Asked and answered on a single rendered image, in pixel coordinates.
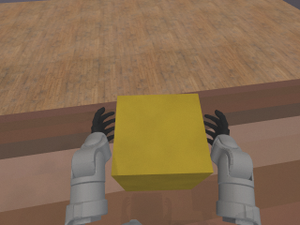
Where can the robot right hand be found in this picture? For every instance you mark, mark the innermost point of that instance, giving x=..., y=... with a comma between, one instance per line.
x=222, y=127

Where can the robot left hand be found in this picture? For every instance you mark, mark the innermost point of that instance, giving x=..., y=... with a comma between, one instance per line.
x=99, y=126

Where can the carton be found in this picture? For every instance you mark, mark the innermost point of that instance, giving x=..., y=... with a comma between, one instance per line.
x=160, y=143

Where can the robot right forearm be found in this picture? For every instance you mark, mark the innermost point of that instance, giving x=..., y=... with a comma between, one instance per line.
x=236, y=196

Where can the robot left forearm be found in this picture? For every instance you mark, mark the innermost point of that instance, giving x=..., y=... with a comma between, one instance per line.
x=87, y=201

